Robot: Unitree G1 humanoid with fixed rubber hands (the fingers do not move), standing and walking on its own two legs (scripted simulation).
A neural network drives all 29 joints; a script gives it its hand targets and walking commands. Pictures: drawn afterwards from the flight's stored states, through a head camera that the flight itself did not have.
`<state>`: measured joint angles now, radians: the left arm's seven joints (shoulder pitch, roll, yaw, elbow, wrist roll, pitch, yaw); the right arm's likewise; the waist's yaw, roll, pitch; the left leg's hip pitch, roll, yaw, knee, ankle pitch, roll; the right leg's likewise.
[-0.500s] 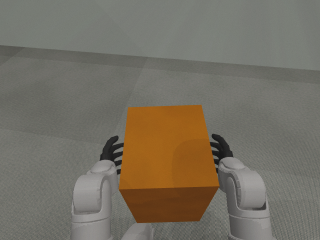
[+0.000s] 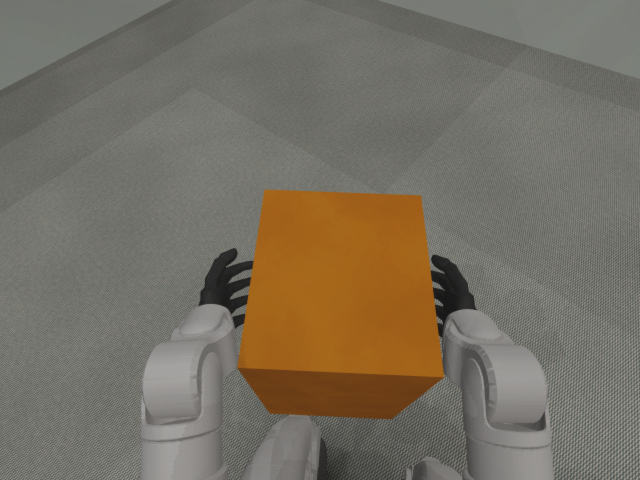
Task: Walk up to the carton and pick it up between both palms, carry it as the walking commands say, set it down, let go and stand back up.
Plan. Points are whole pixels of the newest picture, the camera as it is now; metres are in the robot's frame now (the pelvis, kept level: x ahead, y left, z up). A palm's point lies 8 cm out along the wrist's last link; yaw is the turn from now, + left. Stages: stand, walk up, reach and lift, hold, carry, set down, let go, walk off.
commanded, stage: carry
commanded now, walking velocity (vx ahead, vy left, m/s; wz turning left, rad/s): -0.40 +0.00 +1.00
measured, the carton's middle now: (335, 318) +0.31 +0.01 -0.01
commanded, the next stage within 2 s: none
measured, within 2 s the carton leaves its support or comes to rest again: neither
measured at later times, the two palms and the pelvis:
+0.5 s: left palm out of the picture -0.03 +0.27 +0.07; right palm out of the picture +0.10 +0.04 +0.05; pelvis -0.22 +0.01 -0.01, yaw +27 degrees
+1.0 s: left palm out of the picture -0.42 +0.25 +0.04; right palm out of the picture -0.19 +0.11 +0.05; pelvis -0.45 -0.06 +0.00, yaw +56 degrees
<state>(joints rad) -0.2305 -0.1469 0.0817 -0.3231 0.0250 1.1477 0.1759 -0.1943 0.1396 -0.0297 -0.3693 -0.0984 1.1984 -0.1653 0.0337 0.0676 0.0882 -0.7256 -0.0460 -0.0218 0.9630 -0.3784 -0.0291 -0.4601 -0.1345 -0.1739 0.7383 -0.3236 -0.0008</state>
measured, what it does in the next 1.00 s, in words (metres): walks backwards, turning left: left foot, then right foot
